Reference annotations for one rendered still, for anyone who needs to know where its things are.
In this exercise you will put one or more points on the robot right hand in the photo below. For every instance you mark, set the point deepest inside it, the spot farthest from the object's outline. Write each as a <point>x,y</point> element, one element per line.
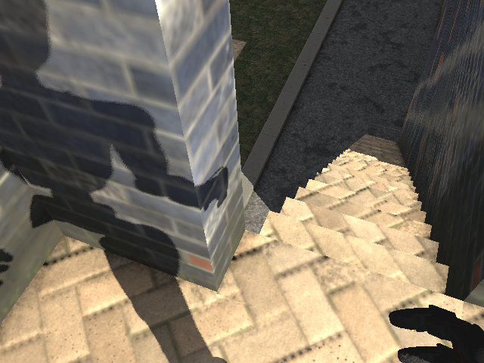
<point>467,339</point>

